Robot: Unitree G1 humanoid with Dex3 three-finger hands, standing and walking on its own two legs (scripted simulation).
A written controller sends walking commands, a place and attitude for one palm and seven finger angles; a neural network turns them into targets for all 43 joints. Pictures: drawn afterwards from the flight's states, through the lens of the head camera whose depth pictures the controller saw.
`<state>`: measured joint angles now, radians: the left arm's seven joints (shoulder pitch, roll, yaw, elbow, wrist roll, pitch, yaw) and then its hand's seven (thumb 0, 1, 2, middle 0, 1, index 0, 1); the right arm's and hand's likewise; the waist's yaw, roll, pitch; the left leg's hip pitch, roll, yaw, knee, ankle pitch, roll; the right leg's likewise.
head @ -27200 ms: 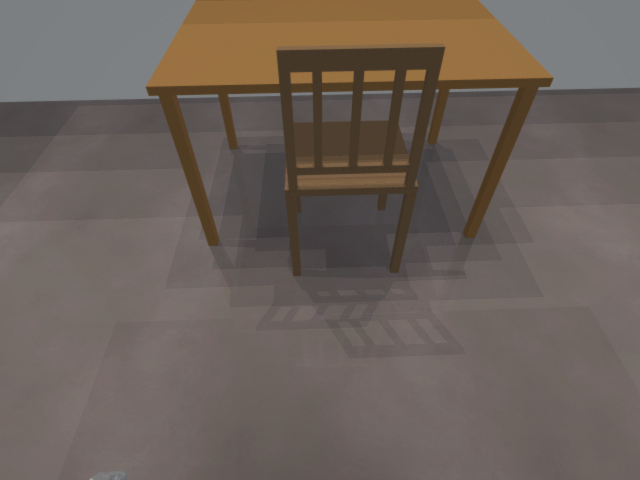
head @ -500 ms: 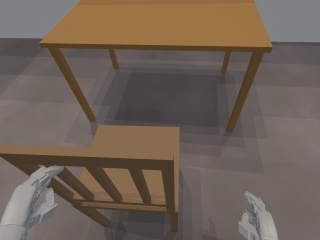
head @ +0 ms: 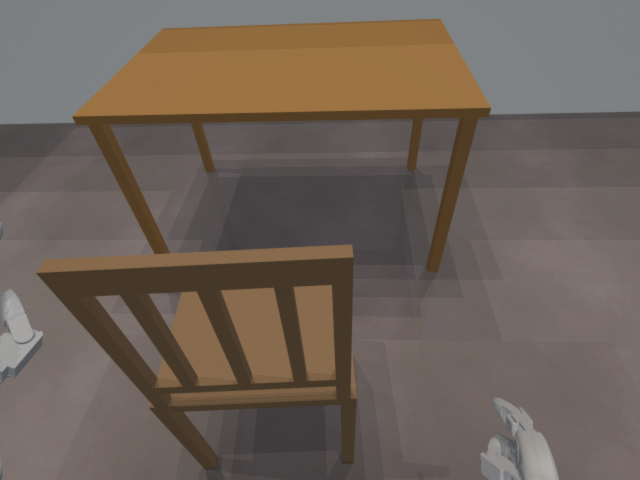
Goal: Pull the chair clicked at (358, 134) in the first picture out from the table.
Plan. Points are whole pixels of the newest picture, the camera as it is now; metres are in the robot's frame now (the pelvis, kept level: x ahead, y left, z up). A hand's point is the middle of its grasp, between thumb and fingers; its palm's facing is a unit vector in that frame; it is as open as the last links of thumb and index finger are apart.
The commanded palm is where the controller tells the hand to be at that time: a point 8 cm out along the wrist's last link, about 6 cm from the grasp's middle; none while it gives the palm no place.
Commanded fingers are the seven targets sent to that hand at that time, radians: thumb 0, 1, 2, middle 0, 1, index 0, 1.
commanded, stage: step back with the hand held close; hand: left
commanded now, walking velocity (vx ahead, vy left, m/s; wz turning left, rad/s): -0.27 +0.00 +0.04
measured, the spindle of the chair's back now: (229, 339) +0.35 +0.18 -0.08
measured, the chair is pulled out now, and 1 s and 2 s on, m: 0.55 0.55 0.55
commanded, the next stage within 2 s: stop stepping back and stand still in 0.22 s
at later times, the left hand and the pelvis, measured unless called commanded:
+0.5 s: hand out of the picture +0.12 +0.28 +0.16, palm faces +0.40 -0.78 -0.48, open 7.4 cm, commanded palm +0.05 +0.32 +0.19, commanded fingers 0.00 0.90 0.90 -0.20 -0.30 -0.20 -0.30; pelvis -0.09 +0.01 +0.00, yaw +0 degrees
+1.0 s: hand out of the picture +0.09 +0.26 +0.17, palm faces +0.46 -0.78 -0.44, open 7.4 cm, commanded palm +0.04 +0.29 +0.19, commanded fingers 0.00 0.90 0.90 -0.20 -0.30 -0.20 -0.30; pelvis -0.10 -0.01 +0.01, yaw +1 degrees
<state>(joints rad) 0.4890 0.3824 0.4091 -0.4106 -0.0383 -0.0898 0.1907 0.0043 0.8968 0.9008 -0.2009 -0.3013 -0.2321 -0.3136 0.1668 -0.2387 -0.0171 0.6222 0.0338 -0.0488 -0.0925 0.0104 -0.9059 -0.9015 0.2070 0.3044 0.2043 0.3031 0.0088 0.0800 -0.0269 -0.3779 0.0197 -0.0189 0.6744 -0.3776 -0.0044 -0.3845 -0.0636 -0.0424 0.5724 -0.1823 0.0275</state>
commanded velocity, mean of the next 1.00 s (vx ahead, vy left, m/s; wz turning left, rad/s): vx -0.05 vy -0.01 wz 0.00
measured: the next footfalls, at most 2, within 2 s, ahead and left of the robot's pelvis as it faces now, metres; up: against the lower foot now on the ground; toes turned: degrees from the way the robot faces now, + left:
right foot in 0.24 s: -0.03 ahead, -0.14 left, +0.00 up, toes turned -1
left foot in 0.44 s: -0.01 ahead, +0.12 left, +0.00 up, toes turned +0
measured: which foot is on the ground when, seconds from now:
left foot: down 0.00-0.30, up 0.32-0.42, down 0.44-1.00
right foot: down 0.00-0.06, up 0.08-0.22, down 0.24-1.00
